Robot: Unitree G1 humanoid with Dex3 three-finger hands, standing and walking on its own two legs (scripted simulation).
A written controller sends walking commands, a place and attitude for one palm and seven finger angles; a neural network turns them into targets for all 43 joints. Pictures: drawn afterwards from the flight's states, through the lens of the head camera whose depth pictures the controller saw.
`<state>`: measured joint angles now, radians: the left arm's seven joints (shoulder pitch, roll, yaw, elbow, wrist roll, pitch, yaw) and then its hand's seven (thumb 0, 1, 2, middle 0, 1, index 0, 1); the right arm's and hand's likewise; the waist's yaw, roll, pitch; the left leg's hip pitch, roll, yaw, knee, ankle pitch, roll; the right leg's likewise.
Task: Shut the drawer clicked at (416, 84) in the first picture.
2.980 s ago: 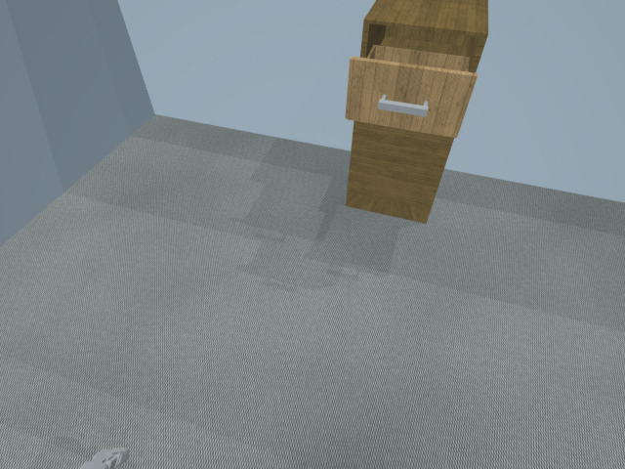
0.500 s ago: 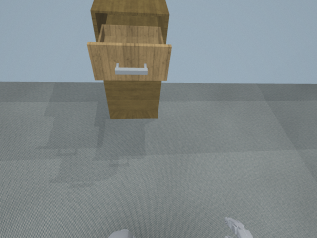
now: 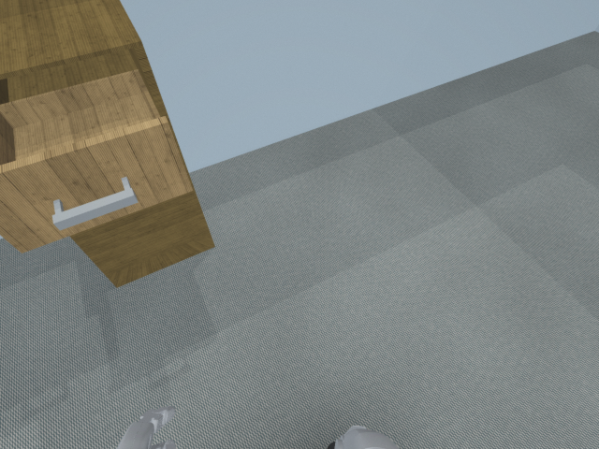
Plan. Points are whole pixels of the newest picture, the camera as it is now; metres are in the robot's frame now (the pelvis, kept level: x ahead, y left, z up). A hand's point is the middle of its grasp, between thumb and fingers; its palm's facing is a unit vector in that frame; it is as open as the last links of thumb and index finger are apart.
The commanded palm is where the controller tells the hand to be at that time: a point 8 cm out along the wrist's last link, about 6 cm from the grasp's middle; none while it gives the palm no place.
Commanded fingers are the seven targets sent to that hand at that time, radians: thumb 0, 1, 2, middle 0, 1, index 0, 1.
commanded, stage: walk to a spot facing it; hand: left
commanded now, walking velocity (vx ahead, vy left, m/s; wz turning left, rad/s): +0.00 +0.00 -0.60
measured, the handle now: (94, 201) +0.51 +0.37 -0.02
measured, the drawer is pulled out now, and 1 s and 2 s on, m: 0.29 0.29 0.29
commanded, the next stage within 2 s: turn to face it in 0.06 s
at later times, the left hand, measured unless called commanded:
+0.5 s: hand out of the picture +0.12 +0.22 -0.15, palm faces +0.05 -0.98 -0.17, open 7.4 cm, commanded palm none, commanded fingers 0.00 0.90 0.90 -0.20 -0.30 -0.20 -0.30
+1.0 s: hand out of the picture +0.06 +0.19 -0.11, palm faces +0.31 -0.91 -0.29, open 7.4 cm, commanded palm none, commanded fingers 0.00 0.90 0.90 -0.20 -0.30 -0.20 -0.30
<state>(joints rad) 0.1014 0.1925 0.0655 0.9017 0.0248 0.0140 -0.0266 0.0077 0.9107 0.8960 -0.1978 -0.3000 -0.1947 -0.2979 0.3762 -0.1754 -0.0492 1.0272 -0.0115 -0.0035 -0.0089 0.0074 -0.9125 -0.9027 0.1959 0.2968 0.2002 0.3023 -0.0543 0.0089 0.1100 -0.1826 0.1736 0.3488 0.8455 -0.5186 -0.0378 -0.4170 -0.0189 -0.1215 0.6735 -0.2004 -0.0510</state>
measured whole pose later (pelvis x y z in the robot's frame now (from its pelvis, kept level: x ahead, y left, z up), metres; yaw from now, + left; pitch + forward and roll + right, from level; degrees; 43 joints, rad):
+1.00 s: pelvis +0.02 -0.03 +0.03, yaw +17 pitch -2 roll +2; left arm 0.19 0.17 0.04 0.91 0.01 0.02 0.03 0.01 0.91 0.90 -0.20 -0.30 -0.20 -0.30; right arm 0.23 -0.28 -0.10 0.97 -0.02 0.08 0.02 0.01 -0.91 -0.90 0.19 0.30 0.20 0.30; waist -0.04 0.05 0.04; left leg -0.51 0.00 -0.02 1.18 -0.35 -0.05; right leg -0.18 -0.06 -0.13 0.49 -0.28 -0.04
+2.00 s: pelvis +0.11 +0.01 +0.02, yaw +22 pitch +0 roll +0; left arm 0.08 0.18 0.05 1.01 0.02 -0.01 -0.03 0.01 0.91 0.90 -0.20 -0.30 -0.19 -0.30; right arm 0.56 -0.13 -0.03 1.17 -0.03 -0.04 -0.03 0.01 -0.91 -0.90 0.20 0.30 0.20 0.30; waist -0.10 0.00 0.06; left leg 0.05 0.08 0.09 0.39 -0.42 -0.05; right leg -0.40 -0.06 -0.10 0.57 -0.22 -0.01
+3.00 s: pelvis +0.33 +0.03 +0.02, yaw +26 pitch -2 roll +1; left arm 0.24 0.15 0.02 1.09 0.02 0.01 0.04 0.01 0.93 0.90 -0.20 -0.30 -0.20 -0.30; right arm 0.25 -0.16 -0.05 1.10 0.00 0.03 -0.02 0.00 -0.93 -0.90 0.19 0.30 0.20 0.30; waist -0.02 0.02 0.05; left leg -0.22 0.04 0.11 0.53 -0.29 -0.02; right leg -0.27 -0.05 -0.06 0.55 -0.25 -0.01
